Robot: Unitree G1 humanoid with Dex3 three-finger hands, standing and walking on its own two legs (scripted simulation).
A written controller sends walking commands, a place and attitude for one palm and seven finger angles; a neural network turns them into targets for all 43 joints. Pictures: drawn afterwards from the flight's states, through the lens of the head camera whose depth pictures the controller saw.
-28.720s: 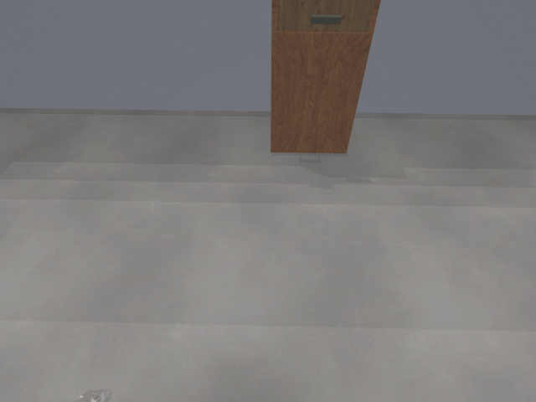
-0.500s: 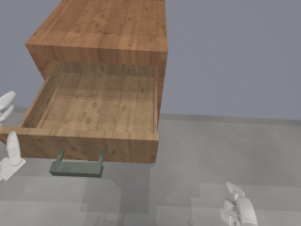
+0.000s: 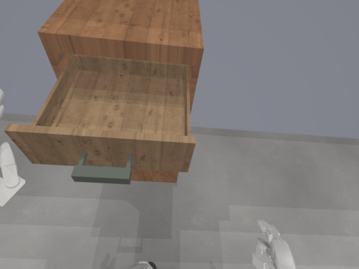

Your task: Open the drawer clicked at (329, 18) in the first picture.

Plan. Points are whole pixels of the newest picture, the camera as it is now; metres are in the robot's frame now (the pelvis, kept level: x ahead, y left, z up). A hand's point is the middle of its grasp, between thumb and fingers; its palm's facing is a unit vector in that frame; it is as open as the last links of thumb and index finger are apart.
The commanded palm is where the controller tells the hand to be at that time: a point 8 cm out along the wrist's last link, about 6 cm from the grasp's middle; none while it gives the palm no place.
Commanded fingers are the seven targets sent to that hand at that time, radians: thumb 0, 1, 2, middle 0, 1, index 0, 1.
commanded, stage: step back with the hand held close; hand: left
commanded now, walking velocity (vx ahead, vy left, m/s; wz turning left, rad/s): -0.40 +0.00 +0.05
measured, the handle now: (105, 165) +0.33 +0.20 +0.00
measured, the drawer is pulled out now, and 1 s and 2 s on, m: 0.30 0.30 0.30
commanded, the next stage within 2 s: stop stepping back and stand still in 0.16 s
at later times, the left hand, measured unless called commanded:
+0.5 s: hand out of the picture +0.07 +0.21 +0.17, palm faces +0.35 -0.82 -0.45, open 7.4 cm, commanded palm +0.00 +0.25 +0.19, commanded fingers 0.00 0.90 0.90 -0.20 -0.30 -0.20 -0.30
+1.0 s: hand out of the picture +0.00 +0.18 +0.18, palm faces +0.42 -0.79 -0.45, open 7.4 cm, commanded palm -0.07 +0.23 +0.19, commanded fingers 0.00 0.90 0.90 -0.20 -0.30 -0.20 -0.30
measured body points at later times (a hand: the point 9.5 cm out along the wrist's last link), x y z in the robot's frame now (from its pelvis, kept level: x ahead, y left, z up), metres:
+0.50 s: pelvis -0.12 -0.03 +0.00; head -0.10 -0.02 +0.45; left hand +0.05 +0.25 +0.19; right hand +0.06 -0.27 -0.07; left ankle -0.07 +0.06 -0.73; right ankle -0.13 -0.14 -0.73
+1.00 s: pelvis -0.18 -0.06 -0.01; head -0.18 -0.06 +0.44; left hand -0.03 +0.22 +0.21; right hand -0.02 -0.27 -0.10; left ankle -0.15 +0.07 -0.71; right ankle -0.16 -0.13 -0.73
